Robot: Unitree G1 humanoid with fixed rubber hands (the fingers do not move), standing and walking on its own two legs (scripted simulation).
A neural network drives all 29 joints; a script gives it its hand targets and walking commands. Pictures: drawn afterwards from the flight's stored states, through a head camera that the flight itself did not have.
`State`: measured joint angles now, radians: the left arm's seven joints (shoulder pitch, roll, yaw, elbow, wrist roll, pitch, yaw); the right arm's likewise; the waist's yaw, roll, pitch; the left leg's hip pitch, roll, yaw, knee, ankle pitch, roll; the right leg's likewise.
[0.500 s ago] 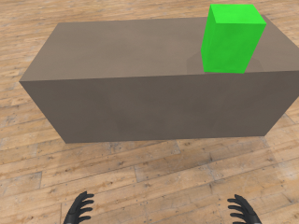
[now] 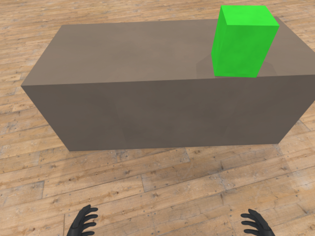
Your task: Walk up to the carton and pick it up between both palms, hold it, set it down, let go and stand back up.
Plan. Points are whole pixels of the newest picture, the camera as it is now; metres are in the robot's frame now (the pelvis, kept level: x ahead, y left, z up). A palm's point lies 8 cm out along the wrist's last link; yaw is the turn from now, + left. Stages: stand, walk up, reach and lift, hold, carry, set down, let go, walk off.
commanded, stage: stand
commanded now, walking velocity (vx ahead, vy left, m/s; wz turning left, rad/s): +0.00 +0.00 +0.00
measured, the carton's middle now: (238, 42) +0.91 -0.39 +0.01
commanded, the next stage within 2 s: walk up in 1.10 s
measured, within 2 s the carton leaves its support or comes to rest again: neither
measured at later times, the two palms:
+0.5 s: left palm out of the picture +0.12 +0.25 -0.09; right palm out of the picture +0.10 -0.25 -0.11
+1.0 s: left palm out of the picture +0.10 +0.25 -0.10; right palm out of the picture +0.07 -0.25 -0.11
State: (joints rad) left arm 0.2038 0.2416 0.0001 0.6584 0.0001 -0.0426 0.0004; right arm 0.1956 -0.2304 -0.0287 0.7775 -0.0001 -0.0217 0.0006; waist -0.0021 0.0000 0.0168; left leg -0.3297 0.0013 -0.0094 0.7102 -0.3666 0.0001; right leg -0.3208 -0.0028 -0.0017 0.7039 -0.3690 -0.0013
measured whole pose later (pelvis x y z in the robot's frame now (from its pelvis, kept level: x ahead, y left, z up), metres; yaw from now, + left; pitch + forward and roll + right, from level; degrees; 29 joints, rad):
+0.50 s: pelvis -0.01 +0.00 +0.00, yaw +0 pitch -2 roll +0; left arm 0.20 0.25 0.00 0.72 0.00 -0.04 0.00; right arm 0.20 -0.24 -0.03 0.84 0.00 -0.02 0.00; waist 0.00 0.00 0.02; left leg -0.33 0.00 -0.01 0.71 -0.35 0.00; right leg -0.32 0.00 0.00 0.70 -0.36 0.00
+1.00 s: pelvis -0.02 +0.00 +0.00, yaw +0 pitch -3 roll +0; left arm 0.20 0.25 0.00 0.77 0.00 -0.04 0.00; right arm 0.20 -0.24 -0.03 0.89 0.00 -0.02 0.00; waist 0.00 0.00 0.05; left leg -0.32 0.00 -0.01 0.71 -0.34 0.00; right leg -0.31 0.00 0.00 0.70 -0.34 0.00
